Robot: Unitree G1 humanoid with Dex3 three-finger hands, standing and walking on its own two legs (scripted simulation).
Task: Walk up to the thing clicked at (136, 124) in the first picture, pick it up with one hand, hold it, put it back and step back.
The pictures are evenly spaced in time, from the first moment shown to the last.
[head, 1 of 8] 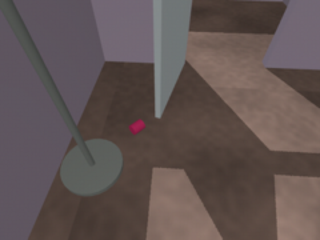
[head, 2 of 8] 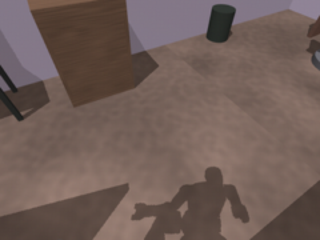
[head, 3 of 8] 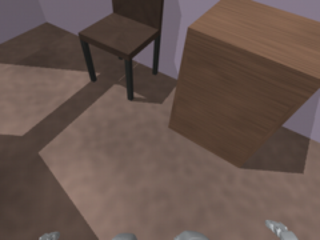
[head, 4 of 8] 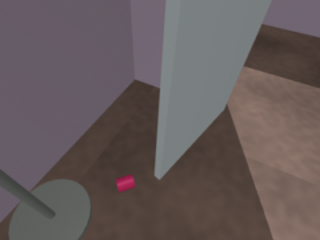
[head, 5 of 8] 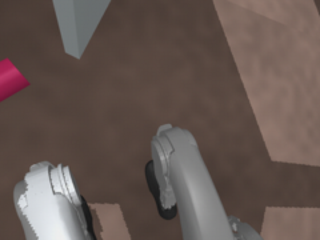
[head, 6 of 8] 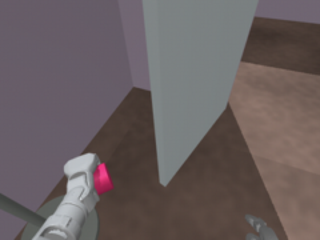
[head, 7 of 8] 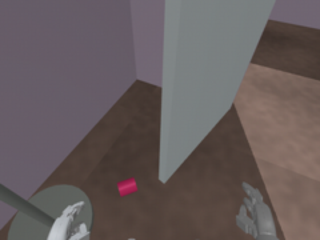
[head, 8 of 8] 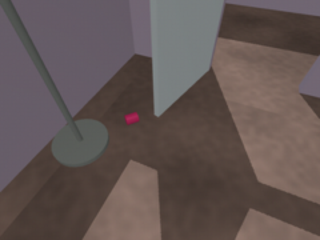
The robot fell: no
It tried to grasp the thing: yes
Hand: left
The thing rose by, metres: 0.66
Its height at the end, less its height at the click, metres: +0.00
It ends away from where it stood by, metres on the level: 0.01
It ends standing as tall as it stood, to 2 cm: yes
